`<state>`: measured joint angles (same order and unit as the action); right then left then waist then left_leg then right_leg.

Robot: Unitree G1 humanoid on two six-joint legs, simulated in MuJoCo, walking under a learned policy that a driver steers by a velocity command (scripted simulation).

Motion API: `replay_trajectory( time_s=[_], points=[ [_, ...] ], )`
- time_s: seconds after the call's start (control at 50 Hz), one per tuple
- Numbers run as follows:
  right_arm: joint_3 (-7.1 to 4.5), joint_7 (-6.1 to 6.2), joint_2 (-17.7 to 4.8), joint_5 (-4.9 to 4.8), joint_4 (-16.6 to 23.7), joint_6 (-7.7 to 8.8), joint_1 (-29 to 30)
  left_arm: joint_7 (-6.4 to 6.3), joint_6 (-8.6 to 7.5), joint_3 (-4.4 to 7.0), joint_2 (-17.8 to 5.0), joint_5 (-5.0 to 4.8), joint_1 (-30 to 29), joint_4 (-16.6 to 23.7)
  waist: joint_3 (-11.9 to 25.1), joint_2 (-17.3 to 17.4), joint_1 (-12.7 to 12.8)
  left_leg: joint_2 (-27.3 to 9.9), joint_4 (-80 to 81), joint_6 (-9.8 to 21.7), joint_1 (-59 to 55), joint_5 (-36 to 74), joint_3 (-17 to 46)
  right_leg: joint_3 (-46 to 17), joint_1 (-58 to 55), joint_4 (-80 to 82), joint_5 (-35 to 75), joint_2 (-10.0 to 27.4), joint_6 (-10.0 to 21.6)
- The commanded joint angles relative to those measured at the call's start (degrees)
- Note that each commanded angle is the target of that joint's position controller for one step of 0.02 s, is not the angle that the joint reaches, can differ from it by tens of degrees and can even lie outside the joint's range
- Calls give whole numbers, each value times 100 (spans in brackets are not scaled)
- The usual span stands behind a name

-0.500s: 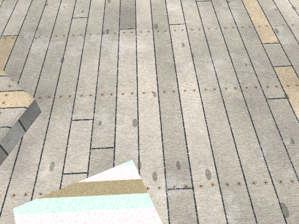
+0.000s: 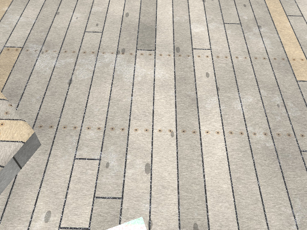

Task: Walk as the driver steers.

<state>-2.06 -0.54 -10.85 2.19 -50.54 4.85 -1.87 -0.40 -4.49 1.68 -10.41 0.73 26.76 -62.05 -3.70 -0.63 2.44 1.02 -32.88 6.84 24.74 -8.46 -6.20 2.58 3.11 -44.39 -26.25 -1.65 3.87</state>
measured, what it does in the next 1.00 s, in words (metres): walks ahead, turning left: right foot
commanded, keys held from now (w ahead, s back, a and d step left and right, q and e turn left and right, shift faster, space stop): w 0.32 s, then w+q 0.68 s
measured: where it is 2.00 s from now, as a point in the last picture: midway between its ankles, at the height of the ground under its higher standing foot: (110, 143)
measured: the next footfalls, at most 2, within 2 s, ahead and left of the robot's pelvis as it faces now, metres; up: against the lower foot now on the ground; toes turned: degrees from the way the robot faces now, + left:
right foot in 0.52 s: +0.44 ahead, -0.09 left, +0.00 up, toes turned +1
left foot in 1.06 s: +0.65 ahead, +0.16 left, +0.00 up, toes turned +28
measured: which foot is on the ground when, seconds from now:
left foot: down 0.00-0.54, up 0.56-1.00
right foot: up 0.00-0.50, down 0.52-1.00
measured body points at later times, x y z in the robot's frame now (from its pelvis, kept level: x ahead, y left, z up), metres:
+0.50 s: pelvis +0.26 -0.01 +0.01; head +0.30 -0.01 +0.46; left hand +0.47 +0.21 -0.10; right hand +0.16 -0.23 -0.13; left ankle +0.10 +0.07 -0.72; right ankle +0.40 -0.09 -0.71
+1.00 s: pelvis +0.51 +0.02 +0.01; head +0.54 +0.04 +0.46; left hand +0.38 +0.24 -0.14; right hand +0.76 -0.12 -0.10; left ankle +0.61 +0.16 -0.70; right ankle +0.40 -0.10 -0.72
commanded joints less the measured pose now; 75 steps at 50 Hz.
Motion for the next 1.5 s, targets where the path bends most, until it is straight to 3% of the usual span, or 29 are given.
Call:
replay_trajectory(
  time_s=[0.02,0.06,0.1,0.18,0.32,0.4,0.46,0.5,0.52,0.54,0.56,0.58,0.6,0.64,0.68,0.82,0.94,1.0,1.04,1.06,1.08,1.1,1.12,1.16,1.2,1.22,1.34,1.42,1.5],
  points=[
    [-355,32,-1143,-170,-414,-97,-1767,43,-51,178,-683,23,-47,468,864,488,-598,-2239,1877,1141,-3258,-1403,3618,-530,3498,-3216,297,216,183],
    [-190,-8,-539,-157,-343,0,-1213,72,-62,167,-510,28,-502,568,164,216,-301,-1710,2277,717,-1929,-483,2437,-502,3049,-2538,952,589,164],
    [-104,32,-319,-157,-518,81,-1378,132,90,142,-306,147,-290,496,133,348,-63,-1371,2416,505,-1430,222,1761,-434,2541,-2159,1104,687,48],
    [-134,50,-601,-169,-736,167,-1939,190,233,159,-343,150,-936,750,-45,324,-53,-1206,2624,524,-1520,911,1290,-220,3098,-1609,1676,791,-131],
    [-53,84,-553,-162,-944,142,-2734,209,215,69,-296,42,-2502,1255,-239,408,-460,-1060,2615,335,-2229,1854,900,119,3412,278,2695,637,-236],
    [-42,136,-578,-99,-1064,75,-3076,186,158,68,-367,44,-3118,1511,-303,418,-648,-1253,2213,503,-2992,2491,1169,131,3546,816,2442,482,-164],
    [-99,192,-749,-50,-1044,52,-2884,164,48,102,-498,17,-2929,1572,-229,463,-405,-1362,1697,484,-3178,3286,1335,61,3009,1228,1830,313,-20],
    [-128,162,-815,-122,-973,63,-2604,75,-46,199,-675,12,-1690,1206,377,375,156,-1090,421,283,-2777,4182,1153,204,1225,1796,1862,-11,174],
    [-105,131,-727,-195,-861,84,-2485,-2,-114,312,-980,134,-702,959,1011,168,533,-807,-813,167,-1851,3203,1003,-299,-345,1877,1921,508,375],
    [8,102,-194,-422,-596,86,-2757,-65,-128,466,-1601,317,-16,977,1935,-766,523,-69,-2843,-95,-45,476,548,-2473,-2097,2091,1240,2253,825],
    [-104,146,-448,-376,-614,24,-2962,3,-12,489,-1574,183,-263,1006,2197,-1032,320,291,-3957,-53,803,-2055,770,-3986,-2089,2724,1219,2829,1162],
    [-190,155,-668,-228,-606,-53,-2644,37,22,394,-1158,96,-873,1134,1342,-402,55,-148,-4207,-12,1039,-1640,987,-3220,-1241,2850,763,2617,1013],
    [-178,108,-530,-176,-537,-71,-2303,59,-7,298,-768,53,-1289,1190,656,-88,-28,-353,-4002,-38,1017,-1233,978,-2455,-371,3132,775,2358,865],
    [-196,16,-330,-55,-460,-186,-2176,43,-94,222,-488,74,-1398,1092,142,-278,-323,-622,-3579,-90,680,-896,967,-1400,595,3474,1413,1907,528],
    [-198,-63,-207,-15,-425,-326,-2220,26,-198,224,-476,50,-1149,977,125,-370,-434,-665,-3570,-145,590,-687,863,-869,791,3585,2029,1810,506],
    [-144,-232,-226,-84,215,-383,-677,-40,-248,227,-607,54,-593,822,-126,-365,-287,-727,-2204,-336,1466,611,489,473,411,3645,3121,1489,362],
    [-81,-319,-288,-39,664,-372,342,-121,-201,280,-881,54,-159,704,-228,-351,-30,-518,-569,-79,1107,545,-18,942,-514,3463,3790,1763,376],
    [-153,-285,-435,18,669,-398,120,-148,-80,318,-1032,73,-146,658,-18,-454,-205,-110,-293,194,546,-294,-295,1221,-985,2571,5839,1850,329],
    [-275,-233,-640,41,418,-347,-844,-143,46,368,-1233,72,-175,676,567,-443,-602,348,17,461,-590,-645,-394,1356,-902,889,6579,1819,249],
    [-404,-158,-900,94,124,-292,-1776,-115,80,359,-1235,59,-248,773,1090,-128,-1016,307,461,676,-1944,-537,-27,1440,-111,-561,5612,1690,57],
    [-589,-69,-1580,156,119,-279,-2189,-40,58,232,-695,-57,-135,1138,1731,970,-969,-1343,667,1297,-3792,-1289,2388,1422,2122,-2598,2187,1146,-264],
    [-641,-43,-1886,-28,266,-346,-2116,46,-17,284,-856,-13,-542,1492,2018,1138,-855,-2197,1648,1808,-4260,-931,4962,334,3560,-3820,-624,123,-479],
    [-601,-1,-1741,-88,187,-404,-2011,72,-65,307,-995,13,-1269,1643,1240,359,-909,-1971,1764,1571,-3852,-506,4014,-267,4179,-3762,-7,496,-408],
    [-471,51,-1223,-160,220,-346,-1415,64,-134,257,-848,4,-1118,1542,393,-43,-394,-1456,1877,1085,-2459,728,2745,-305,3656,-2709,796,895,-371],
    [-379,71,-985,-235,290,-243,-1149,73,72,256,-809,212,-861,1478,423,74,-86,-1029,1961,921,-1817,1433,2176,-355,2991,-2251,891,989,-504],
    [-366,62,-977,-248,292,-176,-1231,97,167,259,-786,231,-874,1508,488,98,-60,-933,1964,932,-1764,1717,2110,-323,2933,-2163,904,958,-570],
    [-396,40,-1185,-227,193,-116,-2071,138,320,237,-806,184,-2120,1999,138,307,-432,-758,2228,760,-1893,1318,2266,-277,3788,-855,1955,844,-761],
    [-276,106,-974,-210,50,-92,-2376,174,248,122,-619,133,-2359,2046,197,396,-535,-622,1781,272,-2299,3868,1529,0,3395,176,2608,589,-554],
    [-181,181,-916,-103,-66,-95,-2457,163,160,50,-631,66,-2488,2020,233,582,-620,-683,1525,16,-2565,4355,1281,192,2681,967,2752,246,-209]
  ],
)
Over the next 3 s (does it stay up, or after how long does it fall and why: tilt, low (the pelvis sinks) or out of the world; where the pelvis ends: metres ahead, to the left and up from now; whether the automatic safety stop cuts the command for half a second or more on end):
stays up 0.81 0.20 0.02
